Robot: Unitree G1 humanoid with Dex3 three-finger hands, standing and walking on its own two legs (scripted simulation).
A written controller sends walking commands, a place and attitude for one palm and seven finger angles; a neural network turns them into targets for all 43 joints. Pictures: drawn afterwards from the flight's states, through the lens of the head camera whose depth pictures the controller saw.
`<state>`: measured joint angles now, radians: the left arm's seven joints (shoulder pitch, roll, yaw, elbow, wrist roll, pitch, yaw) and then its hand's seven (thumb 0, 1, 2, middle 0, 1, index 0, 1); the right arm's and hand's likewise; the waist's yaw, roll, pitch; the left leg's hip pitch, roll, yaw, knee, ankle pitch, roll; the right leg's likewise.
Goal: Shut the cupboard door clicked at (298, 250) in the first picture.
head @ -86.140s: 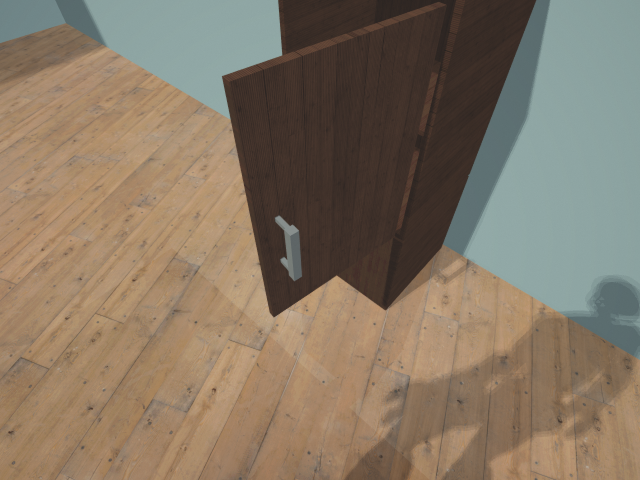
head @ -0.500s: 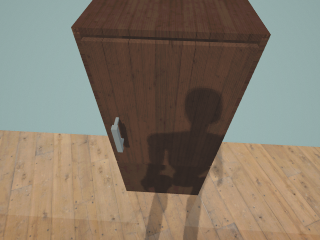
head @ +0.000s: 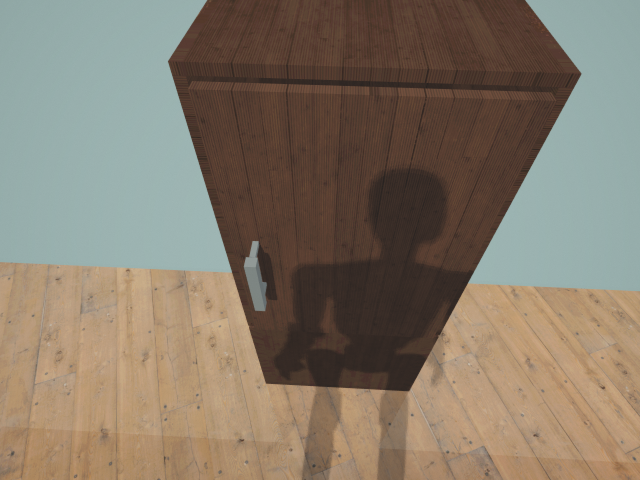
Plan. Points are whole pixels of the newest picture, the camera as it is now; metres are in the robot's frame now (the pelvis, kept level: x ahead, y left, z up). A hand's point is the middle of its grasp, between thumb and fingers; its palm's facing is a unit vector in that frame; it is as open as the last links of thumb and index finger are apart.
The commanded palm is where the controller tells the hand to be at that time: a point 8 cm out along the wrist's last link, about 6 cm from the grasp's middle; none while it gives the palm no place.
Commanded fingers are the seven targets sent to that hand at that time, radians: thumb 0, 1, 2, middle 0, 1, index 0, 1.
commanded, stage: come to a stop and stand still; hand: left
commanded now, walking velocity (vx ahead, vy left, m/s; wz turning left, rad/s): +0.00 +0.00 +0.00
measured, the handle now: (257, 277) +0.44 +0.14 -0.09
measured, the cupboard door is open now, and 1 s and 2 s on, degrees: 0 0 0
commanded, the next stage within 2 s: look again from close up in 0.28 s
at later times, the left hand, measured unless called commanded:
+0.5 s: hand out of the picture +0.02 +0.16 -0.18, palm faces +0.03 -0.98 -0.19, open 7.4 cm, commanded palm none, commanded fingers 0.00 0.90 0.90 -0.20 -0.30 -0.20 -0.30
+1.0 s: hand out of the picture +0.02 +0.15 -0.17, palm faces +0.03 -0.98 -0.20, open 7.4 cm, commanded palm +0.11 +0.19 -0.07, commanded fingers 0.00 0.90 0.90 -0.20 -0.30 -0.20 -0.30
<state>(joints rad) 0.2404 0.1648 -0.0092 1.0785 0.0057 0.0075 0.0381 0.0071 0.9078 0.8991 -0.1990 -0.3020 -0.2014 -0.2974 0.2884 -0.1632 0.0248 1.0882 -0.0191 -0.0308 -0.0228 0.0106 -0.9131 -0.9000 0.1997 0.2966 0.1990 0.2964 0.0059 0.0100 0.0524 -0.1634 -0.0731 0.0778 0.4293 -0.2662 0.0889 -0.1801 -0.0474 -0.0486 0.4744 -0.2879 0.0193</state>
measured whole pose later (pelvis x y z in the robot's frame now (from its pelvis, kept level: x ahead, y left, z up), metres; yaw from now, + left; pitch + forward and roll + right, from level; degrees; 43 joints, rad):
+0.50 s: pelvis +0.02 -0.01 +0.00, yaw +0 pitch -1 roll +0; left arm 0.25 0.15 -0.01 1.12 0.01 0.00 0.04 0.01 0.91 0.90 -0.20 -0.30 -0.20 -0.30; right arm 0.24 -0.16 0.02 1.13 -0.02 -0.03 -0.04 0.01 -0.92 -0.90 0.20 0.30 0.20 0.30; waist 0.01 -0.01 0.06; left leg -0.12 -0.06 0.07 0.41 -0.28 0.07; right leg -0.13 -0.03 -0.05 0.45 -0.30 0.01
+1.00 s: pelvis +0.02 -0.03 +0.00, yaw +0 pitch -1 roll +0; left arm 0.25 0.15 -0.01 1.12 0.01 0.00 0.04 0.01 0.91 0.90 -0.20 -0.30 -0.20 -0.30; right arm 0.25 -0.15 0.02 1.16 -0.02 -0.03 -0.03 0.01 -0.92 -0.90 0.20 0.30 0.20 0.30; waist 0.01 -0.01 0.06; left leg -0.11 -0.04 0.06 0.39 -0.27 0.05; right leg -0.12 -0.01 -0.06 0.43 -0.29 -0.02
